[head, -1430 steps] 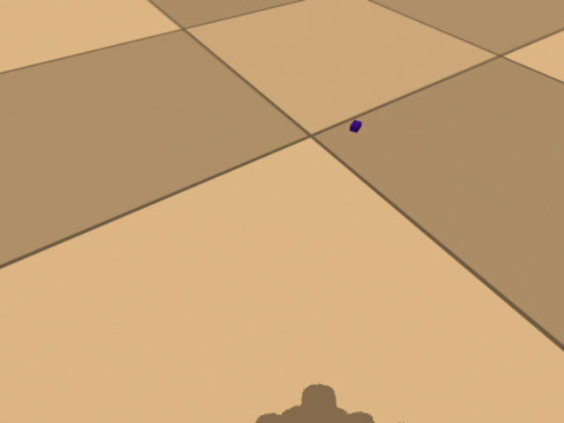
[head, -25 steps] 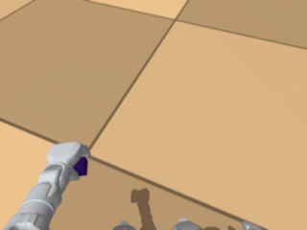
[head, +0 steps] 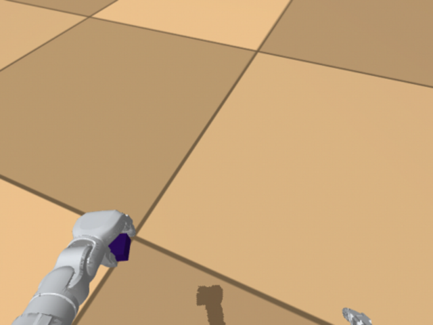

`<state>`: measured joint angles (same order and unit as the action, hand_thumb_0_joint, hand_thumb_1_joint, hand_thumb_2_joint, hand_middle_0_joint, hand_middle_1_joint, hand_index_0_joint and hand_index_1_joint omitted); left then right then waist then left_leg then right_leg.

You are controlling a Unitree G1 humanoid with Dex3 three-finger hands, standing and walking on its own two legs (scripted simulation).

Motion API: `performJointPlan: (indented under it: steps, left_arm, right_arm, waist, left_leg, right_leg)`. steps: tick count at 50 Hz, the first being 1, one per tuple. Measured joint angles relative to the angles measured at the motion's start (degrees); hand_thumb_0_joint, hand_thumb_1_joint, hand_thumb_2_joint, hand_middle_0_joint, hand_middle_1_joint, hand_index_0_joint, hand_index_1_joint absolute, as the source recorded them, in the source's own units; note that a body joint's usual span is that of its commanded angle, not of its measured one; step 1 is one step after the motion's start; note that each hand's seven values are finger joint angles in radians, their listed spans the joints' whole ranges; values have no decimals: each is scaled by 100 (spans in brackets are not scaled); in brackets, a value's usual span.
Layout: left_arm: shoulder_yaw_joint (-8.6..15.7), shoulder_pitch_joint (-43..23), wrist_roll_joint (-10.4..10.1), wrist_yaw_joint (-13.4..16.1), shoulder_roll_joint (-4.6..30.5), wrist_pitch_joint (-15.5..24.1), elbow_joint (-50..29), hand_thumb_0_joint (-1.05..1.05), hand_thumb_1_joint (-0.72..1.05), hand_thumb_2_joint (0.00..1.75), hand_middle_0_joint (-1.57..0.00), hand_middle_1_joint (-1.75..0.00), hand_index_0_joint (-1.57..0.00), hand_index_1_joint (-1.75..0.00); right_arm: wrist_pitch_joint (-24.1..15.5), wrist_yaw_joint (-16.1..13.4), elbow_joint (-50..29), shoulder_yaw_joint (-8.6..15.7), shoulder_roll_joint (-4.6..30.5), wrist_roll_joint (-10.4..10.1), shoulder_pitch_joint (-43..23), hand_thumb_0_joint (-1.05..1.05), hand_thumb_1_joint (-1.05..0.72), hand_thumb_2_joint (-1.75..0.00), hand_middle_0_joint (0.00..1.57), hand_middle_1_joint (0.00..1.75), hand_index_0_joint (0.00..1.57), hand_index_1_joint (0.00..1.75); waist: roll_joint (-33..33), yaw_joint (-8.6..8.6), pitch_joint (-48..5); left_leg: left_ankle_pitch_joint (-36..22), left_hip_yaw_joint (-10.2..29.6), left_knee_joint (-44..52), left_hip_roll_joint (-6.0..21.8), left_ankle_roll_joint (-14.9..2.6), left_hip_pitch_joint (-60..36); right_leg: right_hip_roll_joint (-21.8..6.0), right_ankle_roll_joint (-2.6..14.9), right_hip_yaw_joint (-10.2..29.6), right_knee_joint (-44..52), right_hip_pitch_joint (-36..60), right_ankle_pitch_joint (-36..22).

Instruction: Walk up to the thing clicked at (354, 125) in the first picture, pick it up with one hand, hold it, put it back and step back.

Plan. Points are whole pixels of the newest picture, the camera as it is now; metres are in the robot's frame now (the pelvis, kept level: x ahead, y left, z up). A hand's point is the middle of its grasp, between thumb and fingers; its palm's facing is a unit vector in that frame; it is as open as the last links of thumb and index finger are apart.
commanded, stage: hold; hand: left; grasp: from above
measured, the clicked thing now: (111, 248) +0.32 +0.23 -0.09
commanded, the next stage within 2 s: crouch in 1.60 s
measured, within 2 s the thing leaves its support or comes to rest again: neither
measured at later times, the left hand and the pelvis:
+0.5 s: hand (106, 255) +0.28 +0.22 -0.03, palm faces -0.46 -0.04 -0.89, open 7.5 cm; pelvis -0.01 -0.01 +0.01, yaw +0 degrees
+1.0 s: hand (105, 255) +0.27 +0.21 -0.01, palm faces -0.44 -0.04 -0.90, open 7.5 cm; pelvis -0.02 -0.01 +0.02, yaw +0 degrees
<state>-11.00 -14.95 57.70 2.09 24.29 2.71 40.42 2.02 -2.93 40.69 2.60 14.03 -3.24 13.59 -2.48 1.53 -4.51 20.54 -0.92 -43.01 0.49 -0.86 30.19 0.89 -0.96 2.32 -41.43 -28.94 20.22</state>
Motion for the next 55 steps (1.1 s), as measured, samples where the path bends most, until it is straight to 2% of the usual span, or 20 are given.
performJointPlan:
  steps: [9,18,26,55]
  left_arm:
    - [-15,171,-27,-247,-5,68,-278,0,39,10,-96,-18,-97,-17]
    - [-16,238,0,-300,-4,64,-443,0,39,10,-96,-18,-97,-17]
    - [-44,326,-88,-387,-4,56,-581,0,39,11,-96,-18,-98,-17]
    - [-63,382,-188,-566,19,52,-880,1,40,10,-94,-21,-96,-18]
  right_arm:
    - [58,-30,-103,-22,30,-19,-63,1,-90,-89,20,30,20,30]
    - [98,-41,-162,-44,37,-38,-116,1,-90,-89,20,30,20,30]
    - [111,-70,-196,-73,40,-58,-161,1,-91,-89,20,30,20,30]
    - [105,-147,-193,-152,37,-97,-333,1,-92,-90,20,30,20,30]
  waist:
    - [-9,-38,50]
    - [-23,-94,117]
    - [-47,-114,193]
    - [-92,-176,371]
  left_leg:
    - [-89,-30,219,-6,0,-274]
    - [-199,-36,378,-12,15,-454]
    - [-329,-36,568,-15,29,-632]
    - [-615,-55,1134,-11,56,-1180]
  right_leg:
    - [-7,2,31,184,249,-80]
    - [-14,17,38,292,402,-164]
    - [-17,30,40,436,559,-271]
    - [-17,58,62,924,1061,-525]
